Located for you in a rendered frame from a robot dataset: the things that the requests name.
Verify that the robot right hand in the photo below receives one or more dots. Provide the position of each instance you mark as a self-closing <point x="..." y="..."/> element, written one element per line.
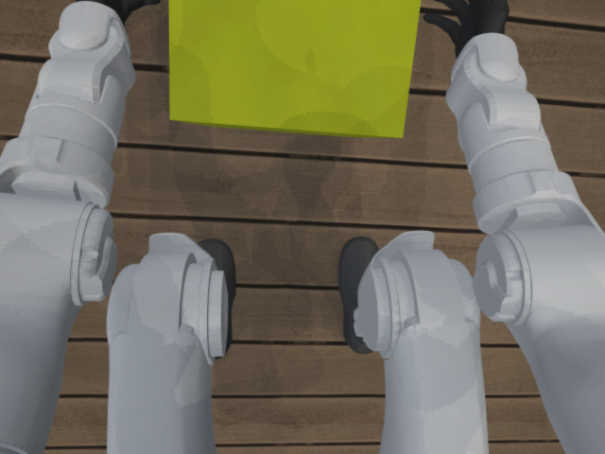
<point x="477" y="17"/>

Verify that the right robot thigh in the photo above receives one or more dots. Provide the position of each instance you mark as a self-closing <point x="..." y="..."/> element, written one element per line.
<point x="435" y="395"/>

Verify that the left robot upper arm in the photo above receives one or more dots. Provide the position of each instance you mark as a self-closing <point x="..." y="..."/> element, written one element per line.
<point x="56" y="255"/>

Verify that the robot left shin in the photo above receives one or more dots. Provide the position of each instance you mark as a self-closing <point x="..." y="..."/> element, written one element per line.
<point x="119" y="302"/>

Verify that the carton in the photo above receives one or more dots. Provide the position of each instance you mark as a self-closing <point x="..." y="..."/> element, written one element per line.
<point x="326" y="67"/>

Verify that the right robot forearm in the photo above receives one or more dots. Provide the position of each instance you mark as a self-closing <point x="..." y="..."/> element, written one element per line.
<point x="515" y="176"/>

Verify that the right robot upper arm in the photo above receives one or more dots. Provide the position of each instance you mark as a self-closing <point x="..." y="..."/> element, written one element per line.
<point x="547" y="284"/>

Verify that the robot left hand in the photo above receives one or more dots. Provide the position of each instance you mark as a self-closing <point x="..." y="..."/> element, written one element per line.
<point x="125" y="7"/>

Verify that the left robot forearm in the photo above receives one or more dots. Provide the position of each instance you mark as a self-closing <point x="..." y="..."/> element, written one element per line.
<point x="73" y="121"/>

